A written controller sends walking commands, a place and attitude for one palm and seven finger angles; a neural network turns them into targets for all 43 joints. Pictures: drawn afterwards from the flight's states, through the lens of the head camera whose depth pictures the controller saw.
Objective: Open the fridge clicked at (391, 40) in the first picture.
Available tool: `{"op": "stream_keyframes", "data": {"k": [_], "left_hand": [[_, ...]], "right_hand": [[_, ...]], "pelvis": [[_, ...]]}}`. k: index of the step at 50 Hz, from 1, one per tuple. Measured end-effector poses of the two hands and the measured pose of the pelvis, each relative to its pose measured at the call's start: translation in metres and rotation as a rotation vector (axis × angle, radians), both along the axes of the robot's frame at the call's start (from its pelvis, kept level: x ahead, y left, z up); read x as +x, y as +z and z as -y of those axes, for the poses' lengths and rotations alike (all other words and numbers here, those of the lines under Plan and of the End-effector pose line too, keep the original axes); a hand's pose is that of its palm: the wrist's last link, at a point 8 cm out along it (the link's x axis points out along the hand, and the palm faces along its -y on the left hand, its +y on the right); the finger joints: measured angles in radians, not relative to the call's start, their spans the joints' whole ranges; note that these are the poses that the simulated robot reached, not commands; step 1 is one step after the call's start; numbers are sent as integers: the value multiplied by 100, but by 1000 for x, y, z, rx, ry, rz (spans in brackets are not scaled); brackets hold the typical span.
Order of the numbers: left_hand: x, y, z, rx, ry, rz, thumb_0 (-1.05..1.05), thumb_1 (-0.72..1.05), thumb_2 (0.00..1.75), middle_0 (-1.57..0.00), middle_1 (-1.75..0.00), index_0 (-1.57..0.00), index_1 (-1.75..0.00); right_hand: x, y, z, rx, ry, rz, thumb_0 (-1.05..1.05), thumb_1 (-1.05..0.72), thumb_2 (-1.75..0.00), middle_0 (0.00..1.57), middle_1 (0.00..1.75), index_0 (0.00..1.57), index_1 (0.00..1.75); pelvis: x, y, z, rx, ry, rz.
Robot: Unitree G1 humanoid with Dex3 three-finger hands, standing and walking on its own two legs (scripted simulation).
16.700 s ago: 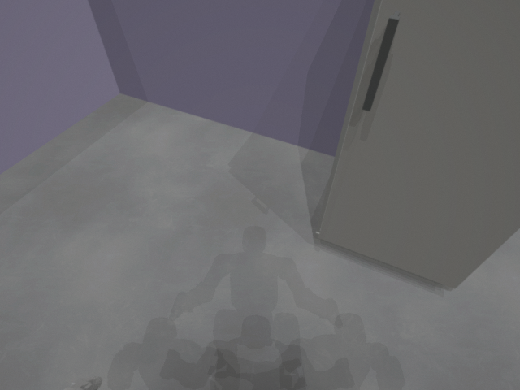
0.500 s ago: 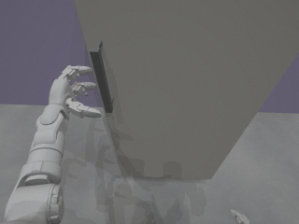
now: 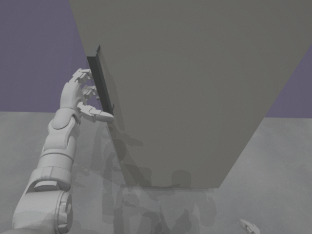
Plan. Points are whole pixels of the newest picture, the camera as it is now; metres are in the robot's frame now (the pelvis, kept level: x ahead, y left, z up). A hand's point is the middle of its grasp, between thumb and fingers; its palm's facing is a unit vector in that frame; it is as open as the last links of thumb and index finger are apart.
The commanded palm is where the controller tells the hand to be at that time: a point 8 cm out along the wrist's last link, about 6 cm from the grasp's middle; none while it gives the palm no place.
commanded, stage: feel for the door with the fingertips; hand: left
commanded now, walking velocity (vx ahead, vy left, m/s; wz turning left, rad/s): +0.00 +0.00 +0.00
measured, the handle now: (104, 85) +0.48 +0.16 +0.14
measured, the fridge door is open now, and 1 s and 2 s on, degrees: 0 0 0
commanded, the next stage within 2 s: slide the fingers in behind the handle in 0.24 s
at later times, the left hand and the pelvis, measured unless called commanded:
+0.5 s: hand (99, 94) +0.44 +0.17 +0.14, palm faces +0.00 -1.00 +0.00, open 13.6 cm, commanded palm +0.41 +0.22 +0.14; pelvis +0.00 +0.00 +0.00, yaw +0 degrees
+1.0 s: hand (103, 98) +0.42 +0.15 +0.14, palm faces -0.01 -1.00 +0.01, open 14.0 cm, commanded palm +0.39 +0.20 +0.14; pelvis +0.00 +0.01 +0.00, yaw +0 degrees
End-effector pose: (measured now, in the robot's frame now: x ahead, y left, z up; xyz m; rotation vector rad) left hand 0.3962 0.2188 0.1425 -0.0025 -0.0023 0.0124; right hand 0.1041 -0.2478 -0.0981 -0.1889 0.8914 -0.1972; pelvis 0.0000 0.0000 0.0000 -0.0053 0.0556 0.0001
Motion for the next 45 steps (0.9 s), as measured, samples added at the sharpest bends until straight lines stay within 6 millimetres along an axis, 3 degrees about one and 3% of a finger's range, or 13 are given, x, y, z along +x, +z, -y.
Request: {"op": "stream_keyframes", "data": {"k": [28, 45], "left_hand": [[18, -4, -1, -4, -15, 6, -1, -50, 30, -35, -124, -35, -124], [4, -5, 6, -5, -23, 14, -1, -50, 30, -30, -120, -30, -120]], "right_hand": [[-33, -10, 4, -4, -37, -96, 1, -91, -90, 20, 30, 20, 30], [-7, -2, -9, 2, -8, -21, 1, -91, -90, 20, 30, 20, 30]], "pelvis": [[-1, -3, -4, -3, -4, -33], [0, -2, -10, -6, -2, -12]]}}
